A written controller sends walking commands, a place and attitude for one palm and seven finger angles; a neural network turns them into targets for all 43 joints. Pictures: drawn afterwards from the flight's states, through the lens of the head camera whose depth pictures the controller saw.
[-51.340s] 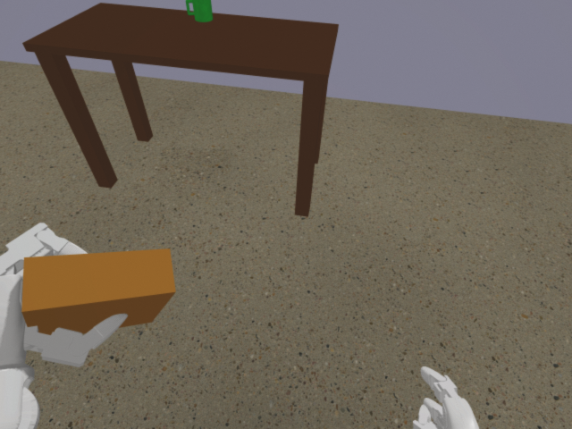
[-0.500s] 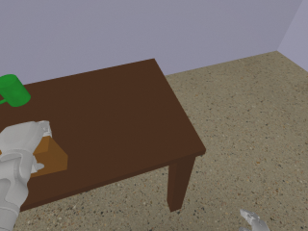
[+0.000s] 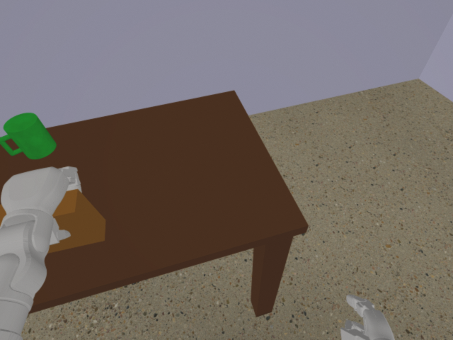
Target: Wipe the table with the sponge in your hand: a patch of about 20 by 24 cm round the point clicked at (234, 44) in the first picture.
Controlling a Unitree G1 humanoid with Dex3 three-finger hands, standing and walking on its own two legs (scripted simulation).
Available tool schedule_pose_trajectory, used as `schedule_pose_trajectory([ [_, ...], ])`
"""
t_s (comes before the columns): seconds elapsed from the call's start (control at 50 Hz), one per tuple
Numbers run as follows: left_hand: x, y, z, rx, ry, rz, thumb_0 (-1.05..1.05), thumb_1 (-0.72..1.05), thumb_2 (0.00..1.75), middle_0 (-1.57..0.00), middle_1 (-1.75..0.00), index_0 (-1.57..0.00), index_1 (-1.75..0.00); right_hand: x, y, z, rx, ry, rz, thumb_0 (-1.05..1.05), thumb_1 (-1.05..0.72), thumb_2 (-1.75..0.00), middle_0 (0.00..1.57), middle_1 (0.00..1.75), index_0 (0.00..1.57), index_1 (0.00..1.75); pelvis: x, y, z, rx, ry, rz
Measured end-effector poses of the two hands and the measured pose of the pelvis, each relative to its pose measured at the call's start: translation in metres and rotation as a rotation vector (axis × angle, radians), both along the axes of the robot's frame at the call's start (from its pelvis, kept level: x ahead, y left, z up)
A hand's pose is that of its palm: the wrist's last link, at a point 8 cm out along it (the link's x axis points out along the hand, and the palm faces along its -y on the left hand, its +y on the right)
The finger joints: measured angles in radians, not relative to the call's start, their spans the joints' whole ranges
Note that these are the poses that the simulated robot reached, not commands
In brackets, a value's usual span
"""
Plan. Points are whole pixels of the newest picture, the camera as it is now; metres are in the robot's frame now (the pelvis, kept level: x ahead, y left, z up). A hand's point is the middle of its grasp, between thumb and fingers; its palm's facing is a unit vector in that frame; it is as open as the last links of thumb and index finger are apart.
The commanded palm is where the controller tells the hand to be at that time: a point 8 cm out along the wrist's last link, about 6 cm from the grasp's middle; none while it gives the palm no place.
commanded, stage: lift the sponge slowly off the table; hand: left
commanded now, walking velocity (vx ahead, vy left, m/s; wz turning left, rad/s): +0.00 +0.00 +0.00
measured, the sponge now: (62, 228) +0.28 +0.36 +0.02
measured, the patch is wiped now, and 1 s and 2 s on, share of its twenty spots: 1.00 1.00 1.00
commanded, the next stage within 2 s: bring the sponge back beside the body in 1.16 s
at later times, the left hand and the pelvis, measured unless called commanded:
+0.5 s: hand (32, 207) +0.26 +0.35 +0.12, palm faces +0.00 -0.01 -1.00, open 9.0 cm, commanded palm +0.24 +0.35 +0.18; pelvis -0.01 +0.00 +0.00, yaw +0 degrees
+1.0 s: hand (26, 193) +0.27 +0.35 +0.15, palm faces -0.01 +0.00 -1.00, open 9.0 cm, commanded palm +0.25 +0.35 +0.21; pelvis -0.03 +0.00 +0.00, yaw +1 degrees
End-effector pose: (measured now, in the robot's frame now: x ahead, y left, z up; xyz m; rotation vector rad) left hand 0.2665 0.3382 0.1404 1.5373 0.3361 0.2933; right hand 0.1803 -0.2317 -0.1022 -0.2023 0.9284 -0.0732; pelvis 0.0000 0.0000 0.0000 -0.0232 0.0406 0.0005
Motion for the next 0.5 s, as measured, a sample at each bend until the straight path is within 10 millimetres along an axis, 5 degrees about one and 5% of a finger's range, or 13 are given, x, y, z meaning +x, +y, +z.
schedule_pose_trajectory([
  [0.5, -0.024, 0.006, 0.036, 0.007, -0.023, -0.010, -0.01, -0.45, 1.07, -0.84, -1.43, -0.87, -1.47, -0.004, 0.000, 0.005, -0.004, -0.023, 0.021, 0.01, -0.91, -0.90, 0.20, 0.30, 0.20, 0.30, -0.011, -0.001, 0.003, 0.001, -0.044, 0.006],
])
